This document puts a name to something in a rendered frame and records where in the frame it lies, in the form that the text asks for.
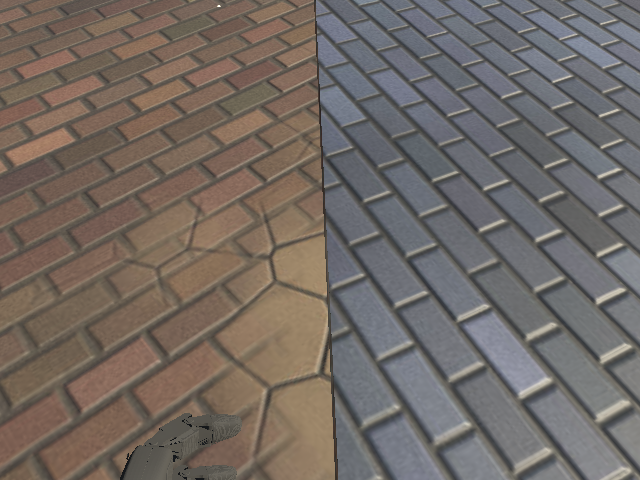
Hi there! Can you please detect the left robot hand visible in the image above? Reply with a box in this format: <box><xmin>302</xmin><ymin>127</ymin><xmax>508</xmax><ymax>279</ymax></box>
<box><xmin>120</xmin><ymin>413</ymin><xmax>242</xmax><ymax>480</ymax></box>

